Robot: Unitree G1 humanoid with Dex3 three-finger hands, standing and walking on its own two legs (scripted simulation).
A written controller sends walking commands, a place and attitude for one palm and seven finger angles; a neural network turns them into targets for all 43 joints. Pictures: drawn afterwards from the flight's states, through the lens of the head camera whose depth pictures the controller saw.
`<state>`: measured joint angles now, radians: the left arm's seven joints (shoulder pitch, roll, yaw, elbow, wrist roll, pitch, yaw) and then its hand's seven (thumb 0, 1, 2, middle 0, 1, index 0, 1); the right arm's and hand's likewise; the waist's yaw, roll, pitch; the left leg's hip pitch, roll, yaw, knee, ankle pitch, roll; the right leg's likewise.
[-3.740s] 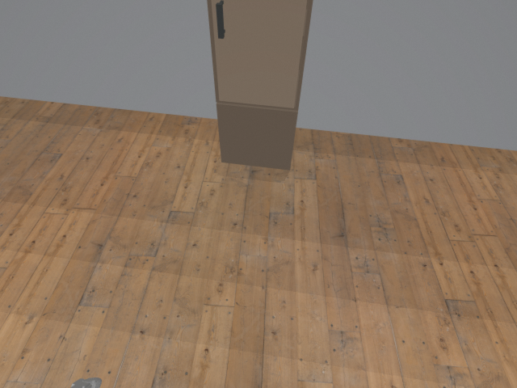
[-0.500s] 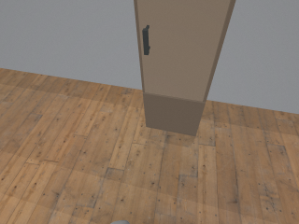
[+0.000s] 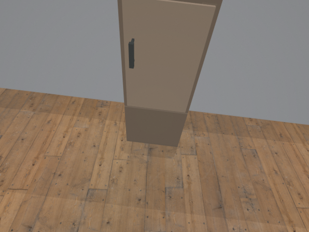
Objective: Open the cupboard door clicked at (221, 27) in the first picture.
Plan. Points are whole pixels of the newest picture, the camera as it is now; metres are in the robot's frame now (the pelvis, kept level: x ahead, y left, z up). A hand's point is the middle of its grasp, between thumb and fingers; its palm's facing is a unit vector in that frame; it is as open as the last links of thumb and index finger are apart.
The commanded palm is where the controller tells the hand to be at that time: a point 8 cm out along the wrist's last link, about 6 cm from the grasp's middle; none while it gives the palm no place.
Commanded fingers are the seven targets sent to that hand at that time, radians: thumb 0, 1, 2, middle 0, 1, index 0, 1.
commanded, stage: take the last steps up to it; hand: left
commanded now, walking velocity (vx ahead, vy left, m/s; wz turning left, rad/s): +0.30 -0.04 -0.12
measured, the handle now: (132, 53) +0.83 +0.15 +0.02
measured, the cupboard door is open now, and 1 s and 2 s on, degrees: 0 0 0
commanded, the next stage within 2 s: come to a stop and stand still in 0.80 s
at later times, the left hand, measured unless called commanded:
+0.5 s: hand out of the picture +0.07 +0.14 -0.18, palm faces +0.04 -0.98 -0.18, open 7.3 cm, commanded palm none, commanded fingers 0.00 0.90 0.90 -0.20 -0.30 -0.20 -0.30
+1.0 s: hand (112, 180) +0.32 +0.16 -0.18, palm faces +0.00 -0.97 -0.24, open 7.3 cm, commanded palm none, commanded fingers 0.00 0.90 0.90 -0.20 -0.30 -0.20 -0.30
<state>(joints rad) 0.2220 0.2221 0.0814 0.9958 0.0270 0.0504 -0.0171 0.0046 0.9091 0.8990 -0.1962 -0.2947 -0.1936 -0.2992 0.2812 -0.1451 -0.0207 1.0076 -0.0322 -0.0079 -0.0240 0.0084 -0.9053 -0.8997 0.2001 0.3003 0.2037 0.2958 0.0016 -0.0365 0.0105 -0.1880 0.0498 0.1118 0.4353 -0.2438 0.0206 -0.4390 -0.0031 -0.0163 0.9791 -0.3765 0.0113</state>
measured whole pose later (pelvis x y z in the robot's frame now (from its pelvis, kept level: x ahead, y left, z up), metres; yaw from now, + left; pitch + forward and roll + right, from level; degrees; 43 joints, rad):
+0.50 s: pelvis +0.10 -0.04 +0.00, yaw -1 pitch -1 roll -1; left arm 0.36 0.15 0.04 1.12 0.02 -0.05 0.01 0.00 0.92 0.90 -0.20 -0.29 -0.20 -0.30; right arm 0.28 -0.18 -0.07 1.07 -0.03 0.00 0.02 0.01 -0.91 -0.90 0.20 0.30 0.20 0.30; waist -0.01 0.01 0.02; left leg -0.51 0.11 0.10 0.85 -0.27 -0.02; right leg -0.04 -0.01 -0.12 0.36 -0.30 -0.02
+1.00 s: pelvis +0.26 -0.03 -0.01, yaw -3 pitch -1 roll +3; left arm 0.23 0.18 0.04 1.03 0.03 -0.03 0.01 0.01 0.93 0.90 -0.19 -0.29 -0.19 -0.30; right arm 0.29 -0.15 -0.04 1.09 -0.02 -0.03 -0.01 0.00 -0.92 -0.90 0.20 0.30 0.20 0.30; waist 0.00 -0.02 0.03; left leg -0.19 0.02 0.17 0.51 -0.30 0.00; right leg -0.33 -0.08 -0.08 0.57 -0.20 0.00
